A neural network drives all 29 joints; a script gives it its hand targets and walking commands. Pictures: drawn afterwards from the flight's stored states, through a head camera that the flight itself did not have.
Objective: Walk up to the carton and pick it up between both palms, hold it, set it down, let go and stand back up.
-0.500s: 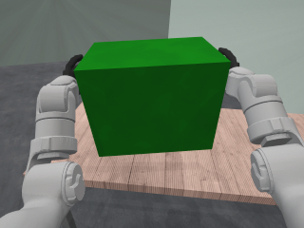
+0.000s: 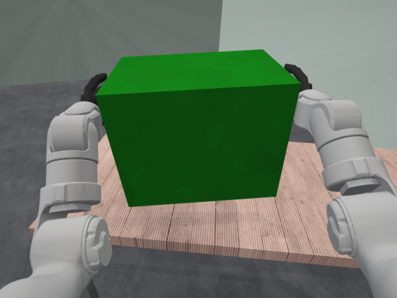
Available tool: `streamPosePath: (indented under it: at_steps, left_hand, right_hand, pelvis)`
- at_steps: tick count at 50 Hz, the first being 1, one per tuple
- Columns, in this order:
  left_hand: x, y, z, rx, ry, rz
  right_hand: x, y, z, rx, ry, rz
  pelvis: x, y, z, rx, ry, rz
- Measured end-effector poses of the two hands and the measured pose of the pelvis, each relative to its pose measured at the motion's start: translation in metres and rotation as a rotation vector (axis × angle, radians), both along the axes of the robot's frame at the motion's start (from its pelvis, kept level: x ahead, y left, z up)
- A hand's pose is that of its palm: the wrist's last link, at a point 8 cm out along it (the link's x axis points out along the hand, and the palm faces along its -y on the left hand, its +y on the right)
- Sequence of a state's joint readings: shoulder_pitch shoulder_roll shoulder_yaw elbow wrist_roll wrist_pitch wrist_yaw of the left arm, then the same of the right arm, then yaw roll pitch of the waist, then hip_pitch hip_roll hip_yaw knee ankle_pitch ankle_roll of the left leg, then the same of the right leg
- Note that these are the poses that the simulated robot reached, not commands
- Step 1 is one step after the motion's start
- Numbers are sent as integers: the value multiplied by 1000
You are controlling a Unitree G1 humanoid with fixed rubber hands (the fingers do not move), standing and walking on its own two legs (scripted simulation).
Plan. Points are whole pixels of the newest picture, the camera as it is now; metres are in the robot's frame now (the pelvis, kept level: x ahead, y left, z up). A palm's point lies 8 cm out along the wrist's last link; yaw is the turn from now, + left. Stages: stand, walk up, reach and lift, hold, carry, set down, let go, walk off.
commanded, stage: hold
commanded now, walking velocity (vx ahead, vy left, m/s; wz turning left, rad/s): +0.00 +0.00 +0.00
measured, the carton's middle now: (197, 125) +0.38 +0.00 +0.25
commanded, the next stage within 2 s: none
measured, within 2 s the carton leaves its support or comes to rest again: neither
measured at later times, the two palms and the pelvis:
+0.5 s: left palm (91, 110) +0.36 +0.19 +0.29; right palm (300, 100) +0.36 -0.19 +0.31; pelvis +0.00 +0.00 +0.00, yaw +0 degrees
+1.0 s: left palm (92, 111) +0.37 +0.19 +0.29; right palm (299, 100) +0.37 -0.19 +0.31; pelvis +0.00 +0.00 +0.00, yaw +0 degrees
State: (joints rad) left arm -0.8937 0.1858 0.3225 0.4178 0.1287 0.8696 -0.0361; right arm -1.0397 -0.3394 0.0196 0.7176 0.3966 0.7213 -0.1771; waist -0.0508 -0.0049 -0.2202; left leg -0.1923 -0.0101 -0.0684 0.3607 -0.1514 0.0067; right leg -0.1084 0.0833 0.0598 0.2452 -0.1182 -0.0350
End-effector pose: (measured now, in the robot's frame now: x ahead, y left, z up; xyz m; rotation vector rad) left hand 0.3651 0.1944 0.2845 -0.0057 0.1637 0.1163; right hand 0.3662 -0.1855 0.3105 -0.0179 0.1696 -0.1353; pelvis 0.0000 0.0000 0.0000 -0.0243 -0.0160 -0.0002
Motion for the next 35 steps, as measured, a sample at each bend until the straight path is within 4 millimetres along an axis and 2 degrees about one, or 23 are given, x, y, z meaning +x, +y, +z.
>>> streamPosePath:
  at_steps: [35]
  left_hand:
    - [-1, 1, 3, 5, 5, -2]
  right_hand:
    - [-1, 1, 3, 2, 4, -1]
  pelvis:
    - [-3, 0, 0, 0, 7, 1]
